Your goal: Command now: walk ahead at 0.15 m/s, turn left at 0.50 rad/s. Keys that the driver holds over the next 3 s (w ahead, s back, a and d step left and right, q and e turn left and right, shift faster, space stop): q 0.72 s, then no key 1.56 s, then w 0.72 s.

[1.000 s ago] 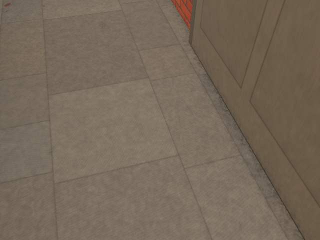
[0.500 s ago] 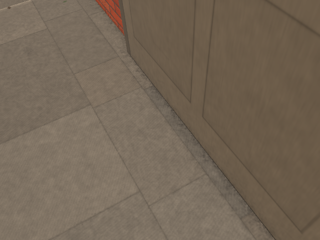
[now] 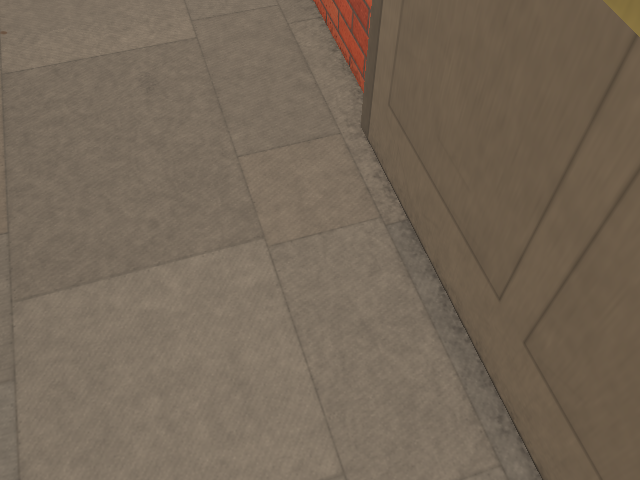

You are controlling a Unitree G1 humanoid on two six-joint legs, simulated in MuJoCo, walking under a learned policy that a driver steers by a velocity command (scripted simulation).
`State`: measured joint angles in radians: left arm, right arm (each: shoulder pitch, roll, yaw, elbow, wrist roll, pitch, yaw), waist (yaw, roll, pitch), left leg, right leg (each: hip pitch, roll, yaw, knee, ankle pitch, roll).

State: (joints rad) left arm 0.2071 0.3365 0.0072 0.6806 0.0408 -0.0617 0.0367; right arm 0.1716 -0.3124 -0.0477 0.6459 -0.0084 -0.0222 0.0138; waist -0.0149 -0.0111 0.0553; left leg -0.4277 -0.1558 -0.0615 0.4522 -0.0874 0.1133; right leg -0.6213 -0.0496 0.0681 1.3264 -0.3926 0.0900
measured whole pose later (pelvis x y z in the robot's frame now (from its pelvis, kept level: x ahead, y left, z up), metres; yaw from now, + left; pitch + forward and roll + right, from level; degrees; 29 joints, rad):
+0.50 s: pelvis +0.12 -0.02 +0.00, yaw +18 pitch +2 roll +0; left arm 0.07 0.35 0.06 0.70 0.01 -0.06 0.04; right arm 0.21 -0.34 -0.08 0.62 0.03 0.03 -0.02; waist -0.05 0.03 0.03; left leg -0.22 -0.26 -0.37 0.51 -0.26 0.09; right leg -0.31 0.02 0.13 0.47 -0.15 0.04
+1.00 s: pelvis +0.10 +0.03 +0.01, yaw +31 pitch +1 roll -1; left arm 0.18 0.33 0.07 0.81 0.01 0.00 0.03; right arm 0.18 -0.26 -0.04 0.62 0.00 0.05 -0.01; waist 0.03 -0.04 0.06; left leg -0.28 -0.01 -0.02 0.51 -0.24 0.03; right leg -0.39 -0.07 0.01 0.89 -0.51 0.07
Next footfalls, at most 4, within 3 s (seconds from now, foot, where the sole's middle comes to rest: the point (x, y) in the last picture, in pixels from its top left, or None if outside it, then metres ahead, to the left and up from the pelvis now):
0.50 right None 0.23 -0.13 -0.77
0.90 left None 0.10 0.15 -0.77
1.24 right None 0.18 -0.06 -0.77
2.68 right None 0.32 -0.01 -0.77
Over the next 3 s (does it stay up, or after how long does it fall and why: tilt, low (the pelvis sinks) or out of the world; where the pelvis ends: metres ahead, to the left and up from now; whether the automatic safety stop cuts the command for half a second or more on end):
stays up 0.31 0.10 0.02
